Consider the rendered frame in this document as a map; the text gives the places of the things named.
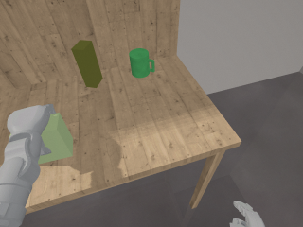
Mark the left robot forearm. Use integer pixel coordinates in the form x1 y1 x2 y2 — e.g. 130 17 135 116
0 130 43 227

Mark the left robot hand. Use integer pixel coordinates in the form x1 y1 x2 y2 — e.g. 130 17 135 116
7 104 56 156

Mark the sponge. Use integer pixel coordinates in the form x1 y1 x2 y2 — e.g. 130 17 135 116
9 113 73 164

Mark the table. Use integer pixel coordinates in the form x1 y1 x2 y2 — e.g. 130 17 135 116
0 0 242 215

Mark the right robot hand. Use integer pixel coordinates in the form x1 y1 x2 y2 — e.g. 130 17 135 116
229 201 265 227

